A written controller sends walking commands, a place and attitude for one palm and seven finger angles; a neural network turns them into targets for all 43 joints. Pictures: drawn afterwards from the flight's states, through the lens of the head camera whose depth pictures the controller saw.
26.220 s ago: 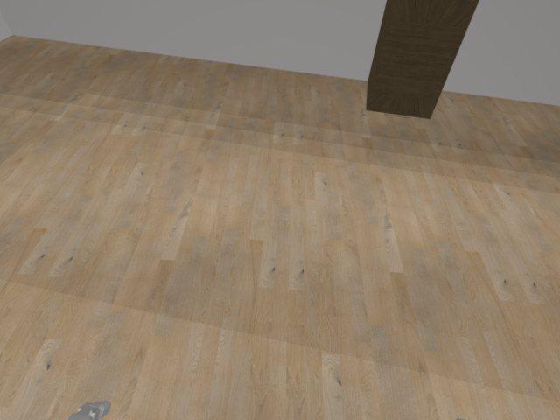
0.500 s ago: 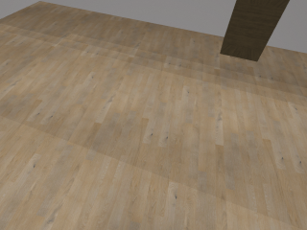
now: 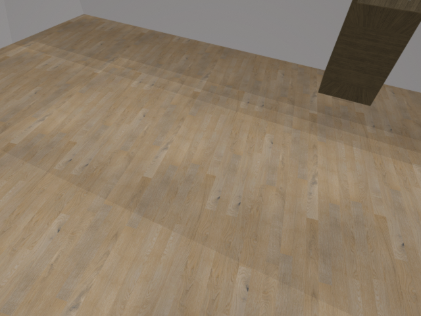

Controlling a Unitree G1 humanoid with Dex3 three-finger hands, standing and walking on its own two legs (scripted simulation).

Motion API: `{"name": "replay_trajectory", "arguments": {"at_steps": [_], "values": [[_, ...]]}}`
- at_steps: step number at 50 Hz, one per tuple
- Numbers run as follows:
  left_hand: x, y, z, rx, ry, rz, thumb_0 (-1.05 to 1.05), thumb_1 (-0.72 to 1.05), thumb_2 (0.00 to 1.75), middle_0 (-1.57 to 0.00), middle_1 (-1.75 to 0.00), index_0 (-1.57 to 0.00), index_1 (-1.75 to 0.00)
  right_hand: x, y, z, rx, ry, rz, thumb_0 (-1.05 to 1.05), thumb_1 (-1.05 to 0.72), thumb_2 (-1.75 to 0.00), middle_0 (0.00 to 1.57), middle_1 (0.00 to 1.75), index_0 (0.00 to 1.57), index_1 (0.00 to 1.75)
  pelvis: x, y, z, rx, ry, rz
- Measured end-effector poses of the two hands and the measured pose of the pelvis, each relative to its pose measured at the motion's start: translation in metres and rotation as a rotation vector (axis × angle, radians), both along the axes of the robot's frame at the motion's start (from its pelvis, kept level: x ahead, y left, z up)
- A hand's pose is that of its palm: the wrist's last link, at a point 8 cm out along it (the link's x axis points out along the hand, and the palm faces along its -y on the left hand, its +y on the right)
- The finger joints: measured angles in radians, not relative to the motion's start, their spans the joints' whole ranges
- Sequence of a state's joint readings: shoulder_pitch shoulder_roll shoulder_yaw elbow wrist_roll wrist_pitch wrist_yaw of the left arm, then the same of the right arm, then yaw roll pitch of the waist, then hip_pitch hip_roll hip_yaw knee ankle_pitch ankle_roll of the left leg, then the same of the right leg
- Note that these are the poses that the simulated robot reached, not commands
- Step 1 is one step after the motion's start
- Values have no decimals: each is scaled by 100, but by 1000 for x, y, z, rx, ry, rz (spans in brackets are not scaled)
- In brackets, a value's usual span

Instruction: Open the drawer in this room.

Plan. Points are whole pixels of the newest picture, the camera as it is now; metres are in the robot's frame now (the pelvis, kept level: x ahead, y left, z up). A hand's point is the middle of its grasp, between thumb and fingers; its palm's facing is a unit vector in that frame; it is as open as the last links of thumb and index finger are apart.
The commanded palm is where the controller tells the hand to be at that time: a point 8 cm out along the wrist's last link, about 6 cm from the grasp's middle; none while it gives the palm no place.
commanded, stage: turn or walk to find it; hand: left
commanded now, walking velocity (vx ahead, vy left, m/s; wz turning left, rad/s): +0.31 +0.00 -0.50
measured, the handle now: out of the picture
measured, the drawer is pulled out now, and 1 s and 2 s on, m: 0.00 0.00 0.00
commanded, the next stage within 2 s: none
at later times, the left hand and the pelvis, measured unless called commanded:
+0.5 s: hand out of the picture +0.06 +0.06 -0.15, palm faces -0.05 -0.98 -0.20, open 7.4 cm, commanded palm none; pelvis +0.14 -0.10 +0.00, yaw -11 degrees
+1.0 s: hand (210, 177) +0.56 +0.03 -0.18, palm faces -0.32 -0.93 -0.20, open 7.4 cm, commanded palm none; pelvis +0.40 -0.12 -0.01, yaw -22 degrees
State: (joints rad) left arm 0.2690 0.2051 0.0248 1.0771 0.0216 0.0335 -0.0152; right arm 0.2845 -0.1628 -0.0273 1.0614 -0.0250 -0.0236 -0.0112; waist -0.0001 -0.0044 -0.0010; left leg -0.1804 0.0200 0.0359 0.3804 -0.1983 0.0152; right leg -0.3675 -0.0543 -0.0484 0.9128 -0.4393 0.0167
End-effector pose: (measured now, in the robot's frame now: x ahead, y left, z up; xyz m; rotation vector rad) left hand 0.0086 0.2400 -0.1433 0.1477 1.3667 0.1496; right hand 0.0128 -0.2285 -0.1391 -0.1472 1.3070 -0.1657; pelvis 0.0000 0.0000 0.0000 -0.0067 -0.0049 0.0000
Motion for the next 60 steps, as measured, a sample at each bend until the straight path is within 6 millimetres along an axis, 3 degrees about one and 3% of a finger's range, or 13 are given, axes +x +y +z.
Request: {"name": "replay_trajectory", "arguments": {"at_steps": [5,8,12,17,22,27,32,36,39,44,49,54,60], "values": [[20,-29,2,9,2,-35,0,91,90,-20,-30,-20,-30,-10,-26,-16,29,26,-77,0,-91,-89,20,30,21,30,15,-26,-6,20,-11,-56],[35,-48,-4,35,-30,-46,0,91,90,-20,-30,-20,-30,-12,-51,-35,38,58,-105,0,-91,-89,20,30,21,30,26,-47,-20,28,-17,-77],[36,-73,1,45,-34,-4,0,91,90,-20,-30,-20,-30,9,-78,-33,39,91,-90,1,-91,-89,20,30,20,30,44,-67,-16,29,-22,-87],[28,-102,16,22,96,-21,0,91,90,-20,-30,-20,-30,74,-107,-12,26,-35,-112,1,-91,-89,19,30,20,30,74,-85,-1,57,-9,-142],[38,-121,23,9,186,-30,0,90,90,-20,-30,-20,-30,140,-122,-6,18,-119,-124,0,-91,-89,19,30,20,30,113,-96,1,58,7,-180],[69,-128,22,15,241,-32,0,90,90,-20,-30,-20,-30,210,-121,-10,33,-152,-112,0,-92,-89,19,30,20,30,159,-100,-5,50,27,-216],[118,-125,13,24,297,-50,0,90,90,-20,-30,-20,-30,294,-110,-17,52,-205,-84,1,-91,-89,19,30,20,30,215,-101,-16,39,49,-257],[175,-114,-5,23,334,-83,0,90,90,-20,-30,-20,-30,360,-104,-19,34,-282,-96,1,-91,-89,19,30,20,30,272,-99,-31,22,44,-283],[245,-107,-13,23,284,-146,0,90,90,-20,-30,-20,-30,373,-105,-12,15,-299,-149,0,-91,-89,20,30,20,30,305,-100,-27,23,25,-329],[398,-114,-13,12,55,-281,0,91,90,-20,-30,-20,-30,341,-112,0,-39,-186,-295,-1,-92,-89,20,30,21,30,353,-105,-11,2,6,-358],[534,-149,-4,-16,-164,-371,0,91,90,-19,-30,-19,-30,295,-125,8,-87,4,-397,-2,-95,-89,20,30,20,30,396,-119,-6,7,4,-382],[627,-206,4,-64,-263,-459,0,91,90,-19,-30,-19,-30,266,-115,8,-41,180,-474,-1,-94,-89,19,30,20,30,437,-142,-7,9,7,-397],[702,-286,-2,-95,-295,-570,0,91,90,-19,-30,-19,-30,270,-103,-6,80,325,-564,0,-92,-89,19,30,20,30,489,-186,-21,14,6,-423]]}}
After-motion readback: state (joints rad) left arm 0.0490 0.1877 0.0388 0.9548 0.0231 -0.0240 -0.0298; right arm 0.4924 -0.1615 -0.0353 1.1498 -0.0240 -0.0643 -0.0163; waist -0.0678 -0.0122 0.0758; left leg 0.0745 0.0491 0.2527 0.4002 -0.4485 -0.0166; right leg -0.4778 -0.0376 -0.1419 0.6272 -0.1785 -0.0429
